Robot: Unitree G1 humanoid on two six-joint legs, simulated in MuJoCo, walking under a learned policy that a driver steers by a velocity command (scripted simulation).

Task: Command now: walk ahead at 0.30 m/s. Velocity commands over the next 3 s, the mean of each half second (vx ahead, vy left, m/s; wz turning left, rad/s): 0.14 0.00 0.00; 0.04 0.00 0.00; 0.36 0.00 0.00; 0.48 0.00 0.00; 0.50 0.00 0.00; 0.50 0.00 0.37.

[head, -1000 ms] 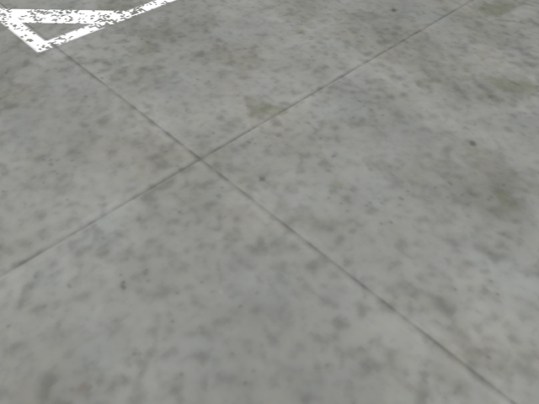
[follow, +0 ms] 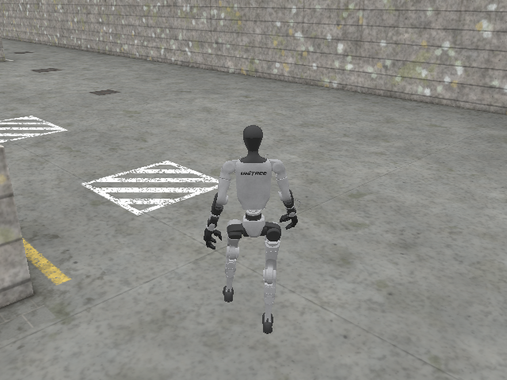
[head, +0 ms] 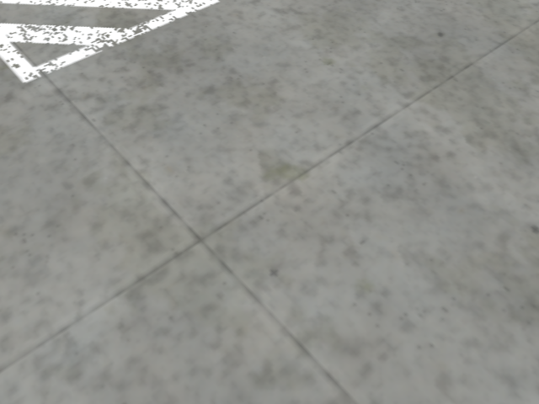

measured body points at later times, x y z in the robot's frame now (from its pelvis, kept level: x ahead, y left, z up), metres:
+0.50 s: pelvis +0.16 +0.03 -0.01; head +0.16 +0.02 +0.44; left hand +0.22 +0.30 -0.15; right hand +0.27 -0.21 -0.15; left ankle +0.22 +0.13 -0.75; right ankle +0.16 -0.11 -0.75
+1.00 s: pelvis +0.21 +0.02 -0.01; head +0.21 +0.02 +0.44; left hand +0.24 +0.27 -0.16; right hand +0.28 -0.24 -0.16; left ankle +0.22 +0.13 -0.74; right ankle +0.16 -0.11 -0.75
